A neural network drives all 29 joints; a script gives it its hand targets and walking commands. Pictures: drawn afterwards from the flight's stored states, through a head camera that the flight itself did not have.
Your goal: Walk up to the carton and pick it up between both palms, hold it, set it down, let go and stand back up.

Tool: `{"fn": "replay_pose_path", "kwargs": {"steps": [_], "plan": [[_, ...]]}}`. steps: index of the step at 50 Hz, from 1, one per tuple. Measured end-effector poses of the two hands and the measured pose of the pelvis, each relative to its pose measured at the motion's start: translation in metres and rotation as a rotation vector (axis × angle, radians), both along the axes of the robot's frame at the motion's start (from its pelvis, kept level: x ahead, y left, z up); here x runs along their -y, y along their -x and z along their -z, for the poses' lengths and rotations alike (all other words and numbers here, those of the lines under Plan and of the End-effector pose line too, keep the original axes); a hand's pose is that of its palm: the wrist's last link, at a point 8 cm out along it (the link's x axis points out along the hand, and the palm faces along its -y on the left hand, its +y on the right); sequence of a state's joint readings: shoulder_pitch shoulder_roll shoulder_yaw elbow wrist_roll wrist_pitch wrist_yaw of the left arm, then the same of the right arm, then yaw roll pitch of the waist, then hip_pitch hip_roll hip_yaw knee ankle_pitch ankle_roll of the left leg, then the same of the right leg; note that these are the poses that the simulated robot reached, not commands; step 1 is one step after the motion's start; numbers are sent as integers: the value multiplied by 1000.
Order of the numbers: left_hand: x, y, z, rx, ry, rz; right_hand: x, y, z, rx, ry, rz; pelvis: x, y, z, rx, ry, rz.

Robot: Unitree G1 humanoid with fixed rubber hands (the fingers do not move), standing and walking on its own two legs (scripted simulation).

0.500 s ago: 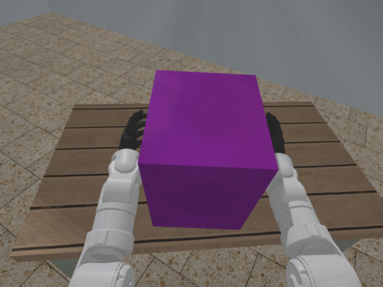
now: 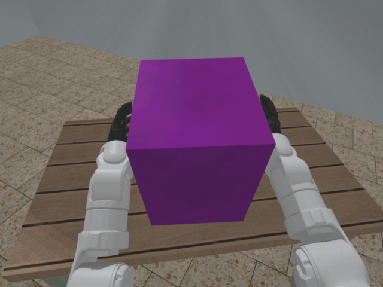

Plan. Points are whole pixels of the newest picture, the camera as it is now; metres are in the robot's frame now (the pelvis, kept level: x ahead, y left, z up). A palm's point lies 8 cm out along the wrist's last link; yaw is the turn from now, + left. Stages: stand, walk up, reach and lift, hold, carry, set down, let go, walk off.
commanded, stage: reach and lift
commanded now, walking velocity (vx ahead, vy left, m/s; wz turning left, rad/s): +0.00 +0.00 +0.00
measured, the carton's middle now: (195, 145) +0.37 +0.00 +0.13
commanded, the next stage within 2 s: hold in 1.28 s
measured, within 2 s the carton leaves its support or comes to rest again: neither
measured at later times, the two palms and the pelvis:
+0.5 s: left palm (111, 128) +0.36 +0.16 +0.19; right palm (267, 111) +0.38 -0.14 +0.22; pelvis +0.00 +0.00 +0.00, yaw +0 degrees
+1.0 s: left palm (114, 118) +0.36 +0.15 +0.22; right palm (276, 100) +0.37 -0.15 +0.25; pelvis +0.00 +0.00 +0.00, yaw +0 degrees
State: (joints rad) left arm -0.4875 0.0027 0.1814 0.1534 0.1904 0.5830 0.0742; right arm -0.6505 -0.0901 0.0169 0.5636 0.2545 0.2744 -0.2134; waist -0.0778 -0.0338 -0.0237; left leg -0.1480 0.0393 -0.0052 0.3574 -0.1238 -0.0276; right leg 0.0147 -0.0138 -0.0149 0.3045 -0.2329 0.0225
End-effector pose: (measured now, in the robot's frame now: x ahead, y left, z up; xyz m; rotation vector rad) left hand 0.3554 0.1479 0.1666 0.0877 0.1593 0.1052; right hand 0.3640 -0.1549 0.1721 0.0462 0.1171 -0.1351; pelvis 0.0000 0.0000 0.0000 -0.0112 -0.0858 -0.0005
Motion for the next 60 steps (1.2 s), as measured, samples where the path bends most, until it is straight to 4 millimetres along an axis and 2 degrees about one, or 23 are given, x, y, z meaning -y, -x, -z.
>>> {"fn": "replay_pose_path", "kwargs": {"steps": [9,19,26,35,46,60], "plan": [[3,-4,-16,-27,13,11,4,-4,-19,-30,25,-1,4,5,-1,11,-7,3],[-6,-6,-26,-13,44,3,-7,-10,-46,-14,38,-9,4,3,-1,0,-6,-3],[-10,-5,-28,-20,25,2,-11,-11,-48,-22,18,-9,1,-1,-1,2,-3,-7],[-2,-2,-30,-33,19,11,-2,-4,-47,-34,-4,4,-2,2,0,1,2,-2],[2,-3,-51,-14,32,-4,1,-8,-70,-16,7,-8,2,3,0,-17,-1,9],[-7,-4,-55,-24,55,-14,-9,-14,-81,-32,24,-24,7,-3,0,-15,0,-11]]}}
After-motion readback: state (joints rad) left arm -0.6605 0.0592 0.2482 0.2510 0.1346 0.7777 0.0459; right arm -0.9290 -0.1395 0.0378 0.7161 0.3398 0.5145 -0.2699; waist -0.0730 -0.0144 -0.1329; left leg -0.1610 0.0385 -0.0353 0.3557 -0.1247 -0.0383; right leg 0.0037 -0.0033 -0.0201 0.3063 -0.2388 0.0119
